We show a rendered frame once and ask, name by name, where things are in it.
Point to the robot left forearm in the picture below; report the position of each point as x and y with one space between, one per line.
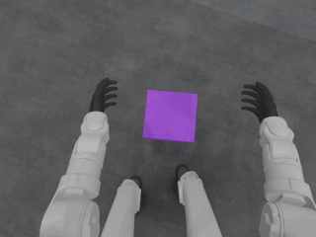
82 178

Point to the robot right foot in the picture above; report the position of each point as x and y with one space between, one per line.
181 170

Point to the robot right forearm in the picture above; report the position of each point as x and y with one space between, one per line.
282 167

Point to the left robot upper arm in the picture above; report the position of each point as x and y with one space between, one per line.
71 218

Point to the right robot upper arm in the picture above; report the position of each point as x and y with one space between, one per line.
279 219

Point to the carton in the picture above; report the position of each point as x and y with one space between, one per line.
170 116

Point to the left robot hand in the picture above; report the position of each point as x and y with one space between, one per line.
98 100

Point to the right robot hand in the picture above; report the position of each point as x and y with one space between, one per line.
265 106

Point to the robot right thigh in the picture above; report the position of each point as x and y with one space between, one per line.
200 219

